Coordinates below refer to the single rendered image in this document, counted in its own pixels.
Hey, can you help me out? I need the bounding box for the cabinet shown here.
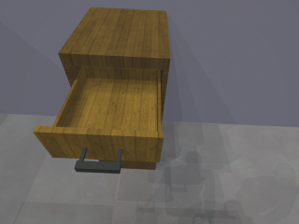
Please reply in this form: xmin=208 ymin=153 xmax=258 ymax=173
xmin=58 ymin=7 xmax=171 ymax=170

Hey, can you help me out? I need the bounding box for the handle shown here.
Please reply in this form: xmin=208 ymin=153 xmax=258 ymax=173
xmin=74 ymin=147 xmax=122 ymax=174

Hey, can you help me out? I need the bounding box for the drawer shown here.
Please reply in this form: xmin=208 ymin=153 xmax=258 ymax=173
xmin=33 ymin=66 xmax=164 ymax=162

